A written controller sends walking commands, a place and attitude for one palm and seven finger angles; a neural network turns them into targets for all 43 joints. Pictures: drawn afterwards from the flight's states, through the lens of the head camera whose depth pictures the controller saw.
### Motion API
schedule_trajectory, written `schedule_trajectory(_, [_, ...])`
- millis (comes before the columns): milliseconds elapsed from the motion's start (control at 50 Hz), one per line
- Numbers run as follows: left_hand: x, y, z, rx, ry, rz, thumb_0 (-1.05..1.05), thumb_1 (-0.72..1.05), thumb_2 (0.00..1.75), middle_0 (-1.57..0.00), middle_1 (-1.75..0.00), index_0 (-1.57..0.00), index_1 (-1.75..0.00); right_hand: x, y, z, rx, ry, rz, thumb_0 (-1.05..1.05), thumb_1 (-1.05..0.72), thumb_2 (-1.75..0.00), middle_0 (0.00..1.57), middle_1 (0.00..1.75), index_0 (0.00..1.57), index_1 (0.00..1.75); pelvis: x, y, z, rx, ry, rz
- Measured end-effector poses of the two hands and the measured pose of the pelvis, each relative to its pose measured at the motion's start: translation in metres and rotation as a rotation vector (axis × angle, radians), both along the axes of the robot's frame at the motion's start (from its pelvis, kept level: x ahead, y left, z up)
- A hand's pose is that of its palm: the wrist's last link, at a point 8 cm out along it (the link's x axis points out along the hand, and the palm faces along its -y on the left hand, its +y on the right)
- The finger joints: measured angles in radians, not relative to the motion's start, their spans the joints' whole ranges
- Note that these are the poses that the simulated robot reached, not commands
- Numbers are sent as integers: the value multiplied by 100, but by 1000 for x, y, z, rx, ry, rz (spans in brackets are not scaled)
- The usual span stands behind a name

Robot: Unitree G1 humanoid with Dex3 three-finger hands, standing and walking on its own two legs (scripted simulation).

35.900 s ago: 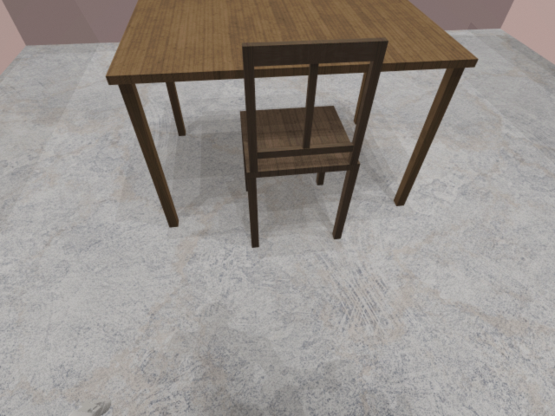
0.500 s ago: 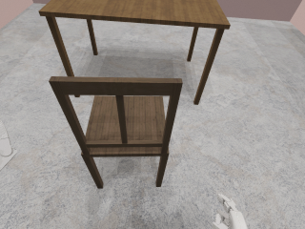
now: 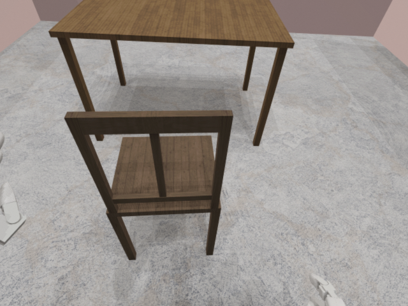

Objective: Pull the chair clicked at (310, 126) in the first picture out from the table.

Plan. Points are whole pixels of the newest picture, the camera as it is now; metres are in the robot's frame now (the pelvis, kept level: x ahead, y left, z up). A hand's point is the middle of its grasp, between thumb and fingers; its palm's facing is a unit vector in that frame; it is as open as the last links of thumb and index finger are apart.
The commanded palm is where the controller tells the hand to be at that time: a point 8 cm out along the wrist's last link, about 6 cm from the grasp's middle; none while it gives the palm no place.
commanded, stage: stop stepping back and stand still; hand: left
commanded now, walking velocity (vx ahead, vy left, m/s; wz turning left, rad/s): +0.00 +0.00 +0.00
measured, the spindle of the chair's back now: (159, 167) +0.50 +0.15 -0.09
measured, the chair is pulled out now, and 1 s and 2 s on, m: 0.64 0.64 0.64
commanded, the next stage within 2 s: let the arm hang, fingers relaxed in 0.44 s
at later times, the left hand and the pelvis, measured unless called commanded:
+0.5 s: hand (39, 203) +0.22 +0.26 +0.16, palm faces +0.38 -0.79 -0.47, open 7.4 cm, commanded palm +0.16 +0.30 +0.18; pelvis +0.02 +0.00 +0.00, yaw +0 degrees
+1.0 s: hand out of the picture +0.01 +0.18 -0.17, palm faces +0.03 -0.98 -0.21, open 7.0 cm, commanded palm none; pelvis +0.00 -0.01 +0.00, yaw +2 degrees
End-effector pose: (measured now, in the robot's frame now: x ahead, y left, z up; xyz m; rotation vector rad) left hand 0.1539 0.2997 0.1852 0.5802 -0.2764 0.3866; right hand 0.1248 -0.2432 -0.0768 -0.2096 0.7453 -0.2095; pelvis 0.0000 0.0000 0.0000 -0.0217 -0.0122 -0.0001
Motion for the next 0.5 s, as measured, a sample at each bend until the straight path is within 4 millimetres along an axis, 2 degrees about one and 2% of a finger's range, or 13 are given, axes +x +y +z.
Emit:
schedule_trajectory(100, [9, 0, -9, -38, 38, 21, 1, 89, 90, -22, -30, -21, -30, 21, 14, -1, 38, -18, 31, 2, -90, -90, 21, 30, 20, 30, 6, 0, 1, 3, 2, -6])
schedule_trajectory(200, [18, -4, -13, -68, 55, 13, 1, 89, 90, -22, -30, -21, -30, 36, 20, 2, 42, -24, 54, 2, -90, -90, 21, 30, 20, 30, 12, -2, 3, 5, 3, -4])
schedule_trajectory(340, [28, -8, -9, -57, 54, -14, 2, 89, 90, -22, -30, -21, -31, 48, 12, 9, 16, -22, 46, 2, -90, -90, 21, 30, 20, 30, 19, -3, 4, 2, 7, -1])
schedule_trajectory(500, [31, -4, -8, -43, 78, -10, 1, 89, 90, -22, -30, -21, -30, 47, 2, 9, -2, 0, 16, 1, -90, -90, 21, 30, 20, 30, 23, -2, 4, 2, 9, -1])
